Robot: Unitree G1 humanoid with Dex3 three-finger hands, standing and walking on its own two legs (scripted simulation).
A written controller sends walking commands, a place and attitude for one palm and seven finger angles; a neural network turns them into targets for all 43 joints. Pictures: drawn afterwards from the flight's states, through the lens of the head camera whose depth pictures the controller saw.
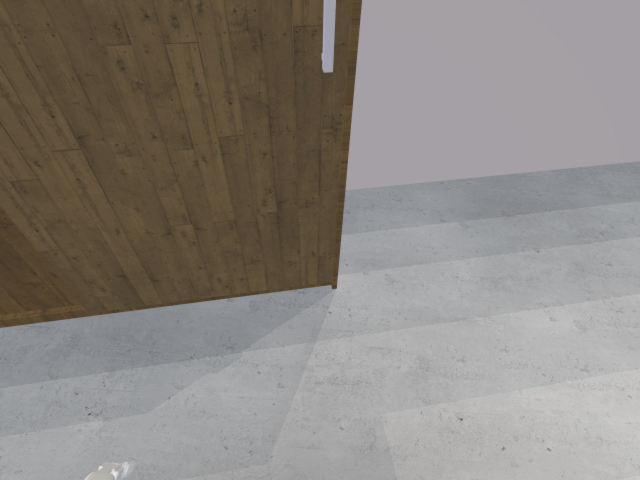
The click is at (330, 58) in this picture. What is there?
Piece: wardrobe's sliding door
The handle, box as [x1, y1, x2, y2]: [322, 0, 335, 72]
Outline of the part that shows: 335,0 324,0 322,68 324,72 332,71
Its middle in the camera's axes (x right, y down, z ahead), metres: +0.01 -0.44 +0.72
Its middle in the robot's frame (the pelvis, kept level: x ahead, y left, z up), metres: +0.86 +0.04 +0.23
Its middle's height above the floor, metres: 1.00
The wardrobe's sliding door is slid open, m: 0.00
